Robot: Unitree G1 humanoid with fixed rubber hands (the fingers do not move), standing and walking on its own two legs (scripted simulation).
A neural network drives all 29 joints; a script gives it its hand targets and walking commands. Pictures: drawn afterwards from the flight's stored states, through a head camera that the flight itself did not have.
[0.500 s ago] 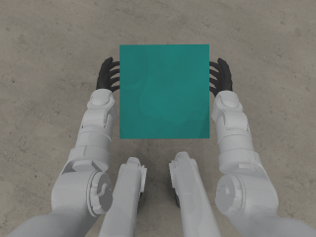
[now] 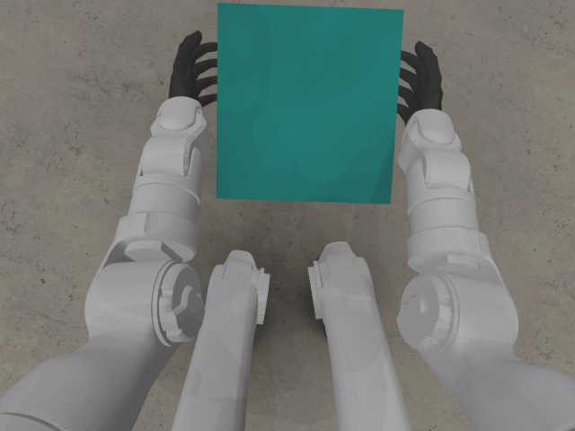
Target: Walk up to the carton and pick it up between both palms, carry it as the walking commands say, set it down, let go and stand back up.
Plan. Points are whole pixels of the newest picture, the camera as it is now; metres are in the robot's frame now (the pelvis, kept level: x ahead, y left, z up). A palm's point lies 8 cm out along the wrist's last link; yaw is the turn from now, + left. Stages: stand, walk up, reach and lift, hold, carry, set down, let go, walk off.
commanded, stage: set down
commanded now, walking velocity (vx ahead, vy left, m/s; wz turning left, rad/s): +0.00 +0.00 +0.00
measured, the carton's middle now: (302, 122) +0.49 -0.04 -0.19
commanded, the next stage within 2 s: none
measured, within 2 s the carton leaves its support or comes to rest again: rests again in 1.64 s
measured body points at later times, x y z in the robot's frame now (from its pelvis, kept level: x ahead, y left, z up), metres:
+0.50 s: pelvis +0.00 +0.00 -0.06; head +0.35 -0.02 +0.22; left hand +0.54 +0.11 -0.21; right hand +0.52 -0.19 -0.21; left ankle +0.08 +0.11 -0.46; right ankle +0.12 -0.12 -0.46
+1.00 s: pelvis -0.02 +0.00 -0.10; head +0.36 -0.02 +0.13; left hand +0.56 +0.10 -0.28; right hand +0.54 -0.19 -0.27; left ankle +0.08 +0.11 -0.46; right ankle +0.12 -0.12 -0.46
